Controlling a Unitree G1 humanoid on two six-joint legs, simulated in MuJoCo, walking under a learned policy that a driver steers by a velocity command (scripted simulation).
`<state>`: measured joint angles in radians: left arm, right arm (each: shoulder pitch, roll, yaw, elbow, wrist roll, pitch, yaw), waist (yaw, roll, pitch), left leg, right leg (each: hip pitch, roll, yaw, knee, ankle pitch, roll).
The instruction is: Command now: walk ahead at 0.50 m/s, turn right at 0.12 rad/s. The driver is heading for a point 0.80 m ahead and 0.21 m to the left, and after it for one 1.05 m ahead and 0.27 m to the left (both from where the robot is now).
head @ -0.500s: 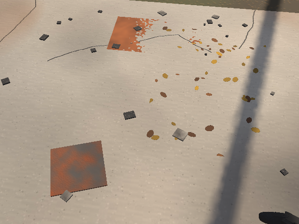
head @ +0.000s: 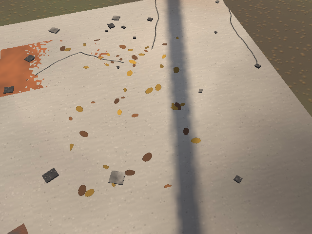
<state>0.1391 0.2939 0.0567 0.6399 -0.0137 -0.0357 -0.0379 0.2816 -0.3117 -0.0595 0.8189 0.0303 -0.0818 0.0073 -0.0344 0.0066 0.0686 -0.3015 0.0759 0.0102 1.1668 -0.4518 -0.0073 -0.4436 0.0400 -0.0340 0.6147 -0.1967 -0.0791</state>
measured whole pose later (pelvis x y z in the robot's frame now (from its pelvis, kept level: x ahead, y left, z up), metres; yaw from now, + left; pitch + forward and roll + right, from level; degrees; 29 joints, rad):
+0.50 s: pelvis +0.28 +0.05 -0.01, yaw +13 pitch +2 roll -1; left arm 0.31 0.29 0.06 0.84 0.00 -0.03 0.03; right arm 0.11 -0.28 -0.06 0.70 0.02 -0.05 0.06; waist 0.03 0.01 0.04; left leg -0.51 -0.04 0.06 0.61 -0.13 0.11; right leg 0.00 -0.02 -0.18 0.70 -0.51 0.00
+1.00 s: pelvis +0.58 +0.10 +0.00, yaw +29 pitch +2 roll -1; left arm 0.09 0.27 0.05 0.70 0.01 -0.12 -0.02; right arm 0.35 -0.30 -0.07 0.74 0.02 -0.03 -0.02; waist -0.04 0.03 0.01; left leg -0.23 -0.10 -0.20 0.97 -0.51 0.03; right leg -0.45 0.04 0.01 0.55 -0.14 -0.02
